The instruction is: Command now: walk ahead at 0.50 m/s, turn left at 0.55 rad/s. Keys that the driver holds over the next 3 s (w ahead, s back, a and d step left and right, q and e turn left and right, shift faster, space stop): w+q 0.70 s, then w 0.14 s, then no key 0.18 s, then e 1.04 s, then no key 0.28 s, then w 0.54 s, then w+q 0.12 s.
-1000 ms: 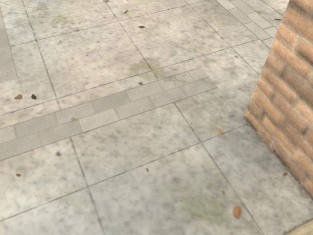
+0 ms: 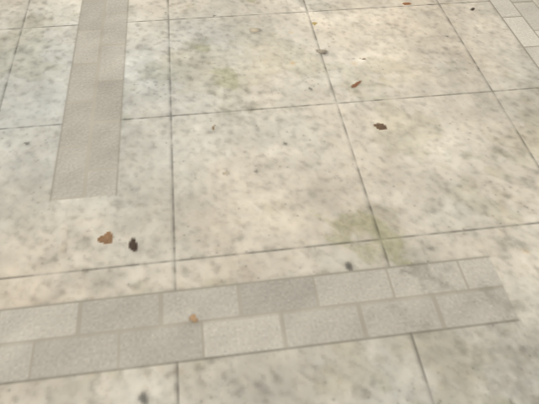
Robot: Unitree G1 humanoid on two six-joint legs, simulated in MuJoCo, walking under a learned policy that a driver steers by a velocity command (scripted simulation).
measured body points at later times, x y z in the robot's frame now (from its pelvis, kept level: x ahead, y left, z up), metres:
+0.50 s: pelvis +0.27 -0.03 +0.00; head +0.30 -0.03 +0.45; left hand +0.27 +0.26 -0.10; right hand +0.50 -0.25 -0.09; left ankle +0.25 +0.12 -0.65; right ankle +0.30 -0.14 -0.74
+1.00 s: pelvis +0.48 +0.14 +0.00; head +0.51 +0.17 +0.45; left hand +0.47 +0.45 -0.11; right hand +0.72 -0.04 -0.10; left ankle +0.47 +0.20 -0.74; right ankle +0.59 +0.00 -0.65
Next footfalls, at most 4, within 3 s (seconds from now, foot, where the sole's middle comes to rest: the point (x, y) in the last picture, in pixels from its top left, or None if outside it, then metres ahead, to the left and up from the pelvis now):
0.26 right None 0.34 -0.13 -0.78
0.78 left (177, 385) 0.50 0.23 -0.78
1.28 right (213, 287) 0.76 0.15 -0.78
1.68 left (130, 325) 0.66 0.36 -0.78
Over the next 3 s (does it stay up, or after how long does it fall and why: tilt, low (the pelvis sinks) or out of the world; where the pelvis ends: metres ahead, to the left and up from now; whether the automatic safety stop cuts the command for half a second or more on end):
stays up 0.82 0.13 -0.02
